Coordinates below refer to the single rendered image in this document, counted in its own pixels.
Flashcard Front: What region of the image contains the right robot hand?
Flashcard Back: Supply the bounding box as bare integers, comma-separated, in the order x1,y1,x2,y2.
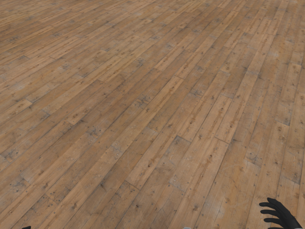
259,198,302,229

